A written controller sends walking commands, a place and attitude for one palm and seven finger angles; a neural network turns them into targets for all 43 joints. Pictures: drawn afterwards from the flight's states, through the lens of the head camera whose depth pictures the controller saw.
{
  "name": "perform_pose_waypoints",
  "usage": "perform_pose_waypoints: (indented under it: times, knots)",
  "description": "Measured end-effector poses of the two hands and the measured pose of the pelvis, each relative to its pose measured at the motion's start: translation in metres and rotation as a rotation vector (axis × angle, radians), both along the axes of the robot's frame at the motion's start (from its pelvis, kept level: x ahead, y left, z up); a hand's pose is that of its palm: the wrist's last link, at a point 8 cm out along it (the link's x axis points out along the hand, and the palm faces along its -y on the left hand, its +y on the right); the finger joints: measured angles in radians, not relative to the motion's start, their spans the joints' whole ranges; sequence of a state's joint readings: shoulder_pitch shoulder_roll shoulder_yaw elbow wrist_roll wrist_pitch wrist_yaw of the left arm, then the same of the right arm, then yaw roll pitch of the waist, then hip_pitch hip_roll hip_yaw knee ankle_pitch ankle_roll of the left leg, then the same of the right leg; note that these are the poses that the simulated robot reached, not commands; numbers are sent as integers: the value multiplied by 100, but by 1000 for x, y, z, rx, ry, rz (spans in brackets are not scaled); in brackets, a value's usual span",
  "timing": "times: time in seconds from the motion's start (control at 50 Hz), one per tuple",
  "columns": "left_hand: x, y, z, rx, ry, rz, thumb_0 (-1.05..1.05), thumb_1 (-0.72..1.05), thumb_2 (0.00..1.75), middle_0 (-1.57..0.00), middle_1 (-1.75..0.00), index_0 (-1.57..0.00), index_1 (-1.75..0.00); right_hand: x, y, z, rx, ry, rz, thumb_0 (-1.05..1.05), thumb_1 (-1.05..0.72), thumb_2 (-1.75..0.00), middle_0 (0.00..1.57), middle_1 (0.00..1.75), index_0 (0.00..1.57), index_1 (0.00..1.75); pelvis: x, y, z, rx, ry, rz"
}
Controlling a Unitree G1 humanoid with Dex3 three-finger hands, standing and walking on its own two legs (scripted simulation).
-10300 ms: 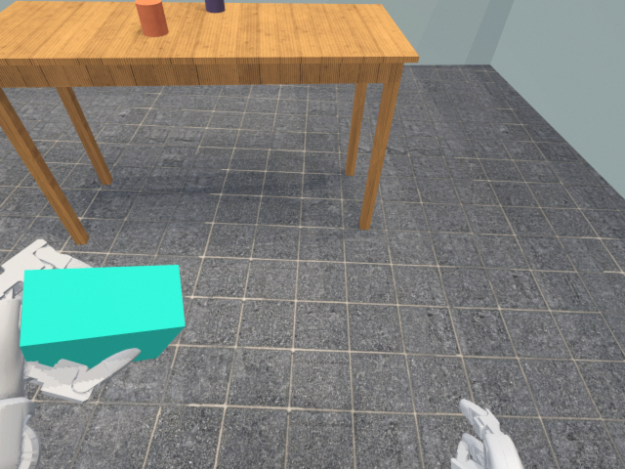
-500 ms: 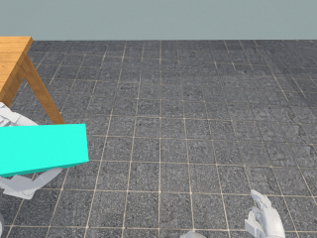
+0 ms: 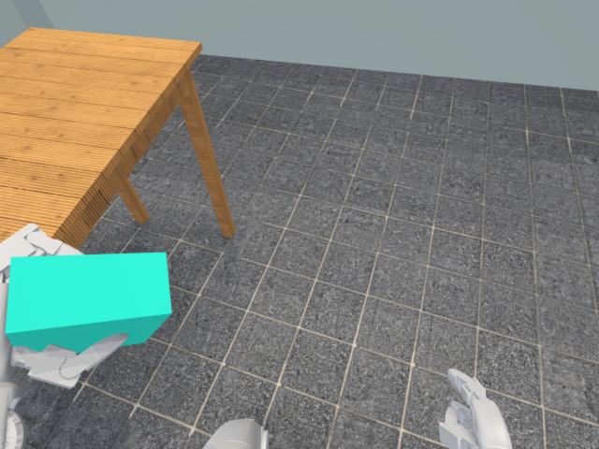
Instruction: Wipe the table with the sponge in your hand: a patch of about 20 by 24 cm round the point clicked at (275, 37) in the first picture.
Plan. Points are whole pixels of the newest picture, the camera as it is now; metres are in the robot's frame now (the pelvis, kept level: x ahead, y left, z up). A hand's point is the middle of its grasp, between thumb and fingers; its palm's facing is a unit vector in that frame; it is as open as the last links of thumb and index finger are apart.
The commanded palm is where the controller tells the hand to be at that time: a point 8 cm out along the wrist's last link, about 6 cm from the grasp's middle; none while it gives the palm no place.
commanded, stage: turn to face it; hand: left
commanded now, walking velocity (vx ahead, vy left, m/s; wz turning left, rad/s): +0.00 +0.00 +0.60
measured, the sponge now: (113, 306) +0.23 +0.20 +0.14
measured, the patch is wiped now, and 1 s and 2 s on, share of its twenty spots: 0.00 0.00 0.00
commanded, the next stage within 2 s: take the last steps up to it in 1.46 s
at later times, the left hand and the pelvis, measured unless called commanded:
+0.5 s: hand out of the picture +0.06 +0.27 +0.17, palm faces +0.58 -0.64 -0.50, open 9.9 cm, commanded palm +0.00 +0.29 +0.17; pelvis -0.07 -0.02 -0.01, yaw +17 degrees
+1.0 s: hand out of the picture -0.10 +0.23 +0.17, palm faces +0.78 -0.48 -0.40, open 9.9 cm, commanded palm -0.18 +0.24 +0.17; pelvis -0.15 -0.08 -0.02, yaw +34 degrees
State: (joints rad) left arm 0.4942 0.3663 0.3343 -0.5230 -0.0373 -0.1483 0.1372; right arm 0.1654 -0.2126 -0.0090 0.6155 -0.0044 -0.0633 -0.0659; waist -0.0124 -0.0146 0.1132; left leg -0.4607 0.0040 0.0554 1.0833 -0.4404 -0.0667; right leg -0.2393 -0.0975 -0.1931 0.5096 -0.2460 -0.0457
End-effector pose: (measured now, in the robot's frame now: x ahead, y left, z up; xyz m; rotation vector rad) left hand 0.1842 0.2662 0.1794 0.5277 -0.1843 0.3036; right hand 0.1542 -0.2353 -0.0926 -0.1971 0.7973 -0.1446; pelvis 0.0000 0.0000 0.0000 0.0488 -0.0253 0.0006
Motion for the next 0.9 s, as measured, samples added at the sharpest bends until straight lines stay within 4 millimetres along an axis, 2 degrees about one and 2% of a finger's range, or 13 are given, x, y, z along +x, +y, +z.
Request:
perform_pose_waypoints:
  times: [0.08, 0.16, 0.2, 0.28, 0.38, 0.46, 0.54, 0.6, 0.68, 0.76, 0.84, 0.9]
  knots:
    - [-24, 14, 6, 12, -53, 32, -1, -47, 100, -76, -135, -76, -135, 2, -10, 17, -89, -22, 26, 2, -91, -90, 20, 30, 20, 30, -10, 3, 0, 1, 20, 48]
    - [-52, 35, 6, 15, -139, 60, -1, -47, 100, -76, -135, -76, -135, 6, -5, 23, -153, -68, 68, 2, -91, -90, 20, 30, 20, 30, -23, 17, -14, -26, 31, 97]
    - [-66, 43, 3, 21, -166, 69, -1, -47, 100, -76, -135, -76, -135, 5, 5, 21, -142, -83, 77, 2, -91, -90, 20, 30, 20, 30, -32, 19, -19, -14, 16, 118]
    - [-95, 49, 8, 51, -142, 107, -1, -47, 100, -76, -135, -76, -135, -3, 38, 19, -44, -82, 155, 2, -91, -90, 20, 30, 20, 30, -44, 15, -11, -47, 2, 175]
    - [-136, 40, 20, 59, -115, 169, -1, -47, 100, -76, -135, -76, -135, -16, 73, 10, 70, -55, 266, 2, -91, -90, 20, 30, 20, 30, -56, 5, -4, -71, 4, 235]
    - [-164, 32, 19, 67, -67, 266, -1, -47, 100, -76, -135, -76, -135, -22, 83, -4, 129, -29, 342, 2, -90, -90, 21, 30, 21, 30, -67, -11, -5, -67, 9, 279]
    - [-187, 16, 8, 71, -20, 364, -1, -47, 100, -76, -135, -76, -135, -22, 75, -23, 157, -15, 413, 2, -90, -90, 21, 30, 21, 30, -79, -35, -15, -55, 6, 319]
    - [-202, 1, 3, 21, -7, 410, -1, -47, 100, -76, -135, -76, -135, -22, 58, -24, 131, 11, 441, 2, -90, -90, 21, 30, 21, 30, -88, -48, -11, -32, -9, 368]
    - [-223, -13, 2, -5, 18, 439, -1, -47, 100, -76, -135, -76, -135, -20, 31, -11, 67, 11, 432, 2, -90, -90, 21, 30, 21, 30, -95, -61, -1, 5, -3, 413]
    - [-245, -18, 6, 10, 12, 476, -1, -47, 100, -76, -135, -76, -135, -14, 11, 4, -8, -19, 439, 2, -91, -90, 21, 30, 21, 30, -104, -71, 4, 22, 10, 465]
    - [-272, -20, 13, 26, -38, 522, -1, -47, 100, -76, -135, -76, -135, -9, 3, 17, -68, -56, 473, 2, -91, -90, 20, 30, 20, 30, -116, -77, 4, 19, 23, 508]
    - [-297, -22, 15, 34, -99, 545, -1, -47, 100, -76, -135, -76, -135, -10, 8, 24, -97, -83, 514, 2, -91, -90, 20, 30, 20, 30, -129, -78, 0, 6, 28, 544]
